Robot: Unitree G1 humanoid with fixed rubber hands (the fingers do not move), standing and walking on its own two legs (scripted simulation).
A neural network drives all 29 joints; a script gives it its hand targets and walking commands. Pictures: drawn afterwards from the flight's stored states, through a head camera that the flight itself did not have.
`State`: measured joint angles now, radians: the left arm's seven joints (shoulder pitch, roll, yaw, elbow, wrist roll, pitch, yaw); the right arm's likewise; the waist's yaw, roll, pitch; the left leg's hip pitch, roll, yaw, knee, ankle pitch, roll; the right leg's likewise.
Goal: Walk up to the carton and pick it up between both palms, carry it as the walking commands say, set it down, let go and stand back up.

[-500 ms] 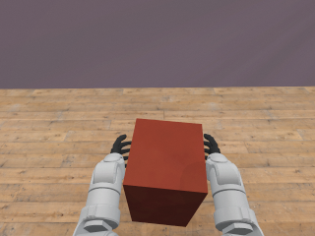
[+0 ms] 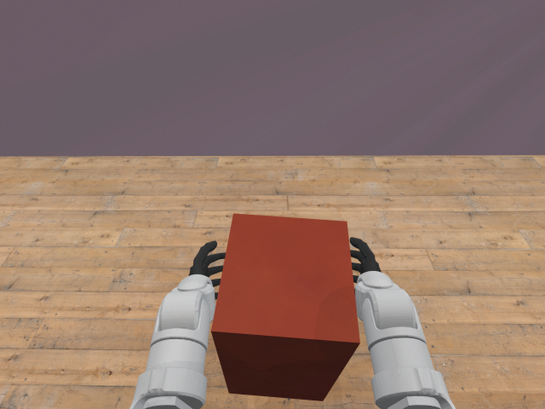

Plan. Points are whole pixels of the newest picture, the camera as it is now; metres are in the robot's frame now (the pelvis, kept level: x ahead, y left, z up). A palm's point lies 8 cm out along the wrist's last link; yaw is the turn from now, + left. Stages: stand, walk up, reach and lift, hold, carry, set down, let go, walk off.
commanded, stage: reach and lift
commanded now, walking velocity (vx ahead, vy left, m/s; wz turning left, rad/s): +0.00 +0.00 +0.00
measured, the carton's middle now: (282, 315) +0.28 +0.01 -0.03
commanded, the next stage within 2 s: hold in 0.16 s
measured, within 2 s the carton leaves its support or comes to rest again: neither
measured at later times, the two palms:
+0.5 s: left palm (202, 293) +0.28 +0.13 +0.03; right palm (373, 290) +0.29 -0.13 +0.03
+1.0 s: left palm (202, 295) +0.28 +0.13 +0.03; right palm (374, 292) +0.28 -0.13 +0.04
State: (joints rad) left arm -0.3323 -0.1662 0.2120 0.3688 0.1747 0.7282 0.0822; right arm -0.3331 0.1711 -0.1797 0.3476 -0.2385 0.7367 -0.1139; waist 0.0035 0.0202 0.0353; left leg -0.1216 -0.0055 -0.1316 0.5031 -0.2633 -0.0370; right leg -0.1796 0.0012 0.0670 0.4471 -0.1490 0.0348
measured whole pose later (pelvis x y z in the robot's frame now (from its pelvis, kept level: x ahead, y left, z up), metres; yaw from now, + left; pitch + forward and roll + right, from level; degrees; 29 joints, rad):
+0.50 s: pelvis -0.01 -0.01 +0.00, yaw +0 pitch -8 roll +0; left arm -0.32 -0.17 0.21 0.39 0.19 0.75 0.08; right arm -0.33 0.17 -0.18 0.38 -0.25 0.75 -0.10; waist 0.00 0.02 0.03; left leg -0.12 -0.01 -0.13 0.52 -0.27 -0.04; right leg -0.18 0.00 0.07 0.48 -0.16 0.03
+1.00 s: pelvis -0.01 -0.01 +0.00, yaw +0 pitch -8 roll +0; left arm -0.33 -0.17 0.23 0.40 0.18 0.74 0.09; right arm -0.34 0.17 -0.19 0.40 -0.25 0.75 -0.10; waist 0.00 0.02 0.01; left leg -0.13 -0.01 -0.13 0.54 -0.27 -0.04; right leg -0.19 0.01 0.07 0.50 -0.17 0.03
